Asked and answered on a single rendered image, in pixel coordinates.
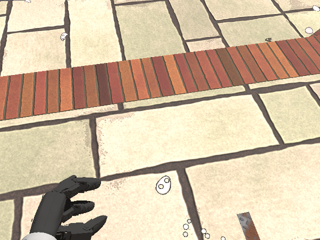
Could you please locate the robot left hand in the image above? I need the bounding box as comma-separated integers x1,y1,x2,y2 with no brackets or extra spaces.
29,175,107,240

